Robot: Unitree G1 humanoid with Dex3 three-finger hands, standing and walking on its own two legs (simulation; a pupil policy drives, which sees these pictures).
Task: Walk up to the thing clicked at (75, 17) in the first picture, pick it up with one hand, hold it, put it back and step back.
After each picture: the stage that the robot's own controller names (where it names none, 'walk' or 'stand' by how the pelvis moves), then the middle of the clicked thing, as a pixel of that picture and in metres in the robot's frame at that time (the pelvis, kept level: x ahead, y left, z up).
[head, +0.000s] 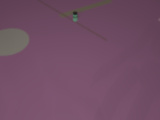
stand; (75, 16) +1.89 +0.06 -0.72
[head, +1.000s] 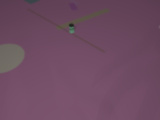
walk; (71, 28) +1.75 +0.21 -0.72
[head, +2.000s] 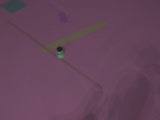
walk; (60, 52) +1.16 +0.29 -0.72
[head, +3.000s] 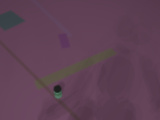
walk; (57, 91) +0.70 +0.22 -0.70
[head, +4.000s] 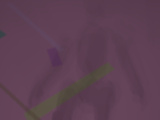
walk; out of the picture +0.40 +0.16 -0.70
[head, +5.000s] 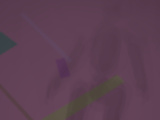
stand; out of the picture +0.32 +0.17 -0.72
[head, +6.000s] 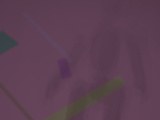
stand; out of the picture +0.31 +0.15 -0.72
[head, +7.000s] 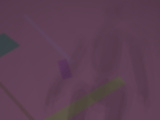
stand; out of the picture +0.32 +0.16 -0.73
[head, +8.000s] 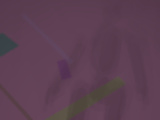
stand; out of the picture +0.31 +0.16 -0.73
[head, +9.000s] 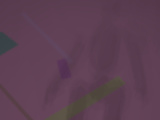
go down; out of the picture +0.30 +0.16 -0.73
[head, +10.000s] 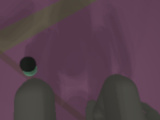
go down; (29, 66) +0.41 +0.18 -0.32
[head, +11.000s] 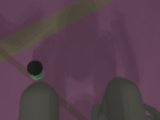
approach; (36, 70) +0.41 +0.17 -0.32
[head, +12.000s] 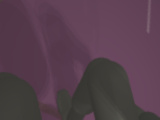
close in; out of the picture +0.41 +0.22 -0.23
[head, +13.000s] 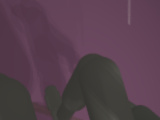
close; out of the picture +0.41 +0.23 -0.22
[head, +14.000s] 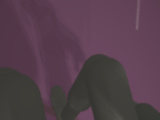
lift; out of the picture +0.37 +0.21 -0.22
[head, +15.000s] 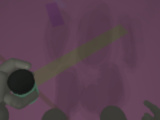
lift; (25, 88) +0.31 +0.18 +0.00
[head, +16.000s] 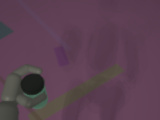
hold; (35, 91) +0.31 +0.16 +0.02
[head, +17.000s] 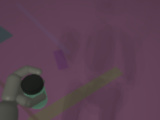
hold; (35, 92) +0.31 +0.17 +0.01
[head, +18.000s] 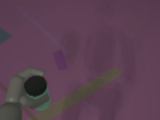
crouch; (38, 93) +0.31 +0.16 +0.01
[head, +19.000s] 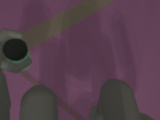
lower; (18, 56) +0.42 +0.19 -0.08
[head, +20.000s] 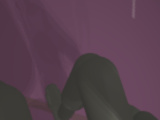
lower; out of the picture +0.43 +0.26 -0.21
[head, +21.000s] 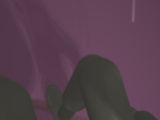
lower; out of the picture +0.41 +0.24 -0.22
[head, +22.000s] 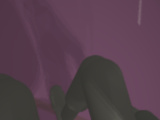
lower; out of the picture +0.41 +0.23 -0.22
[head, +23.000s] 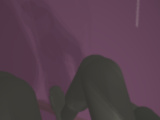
lower; out of the picture +0.40 +0.23 -0.22
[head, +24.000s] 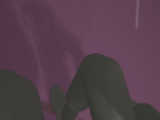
loosen; out of the picture +0.38 +0.22 -0.22
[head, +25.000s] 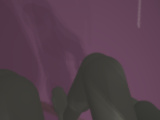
withdraw; out of the picture +0.37 +0.22 -0.21
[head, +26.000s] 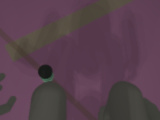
walk; (46, 73) +0.39 +0.17 -0.35
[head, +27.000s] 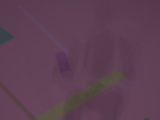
stand; out of the picture +0.30 +0.14 -0.66
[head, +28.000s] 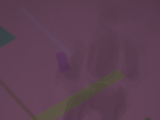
stand; out of the picture +0.32 +0.16 -0.67
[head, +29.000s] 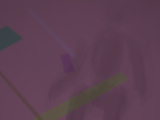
stand; out of the picture +0.33 +0.16 -0.70
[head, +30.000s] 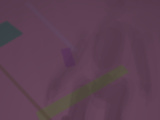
walk; out of the picture +0.34 +0.15 -0.72
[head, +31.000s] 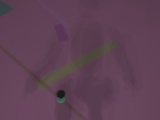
walk; (61, 96) +0.54 +0.11 -0.71
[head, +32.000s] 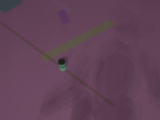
walk; (62, 64) +0.86 +0.24 -0.69
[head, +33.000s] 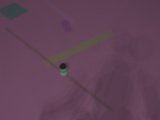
stand; (63, 69) +0.93 +0.18 -0.71
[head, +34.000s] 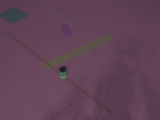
stand; (63, 72) +0.94 +0.18 -0.73
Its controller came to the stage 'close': yes
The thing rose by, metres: 0.73
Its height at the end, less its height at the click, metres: +0.00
